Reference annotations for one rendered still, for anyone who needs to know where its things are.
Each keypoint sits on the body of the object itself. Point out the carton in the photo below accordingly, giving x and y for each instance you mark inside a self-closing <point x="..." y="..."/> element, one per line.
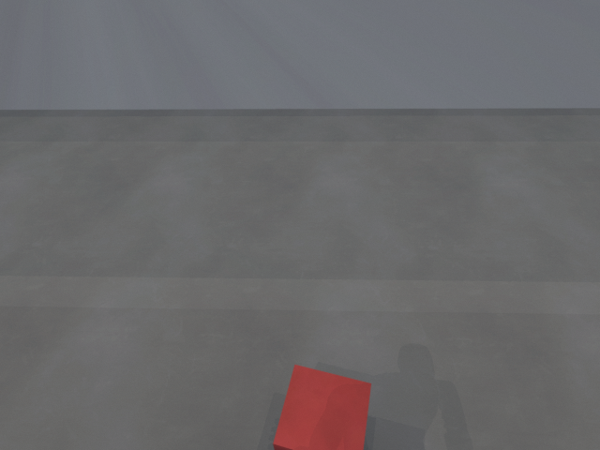
<point x="323" y="411"/>

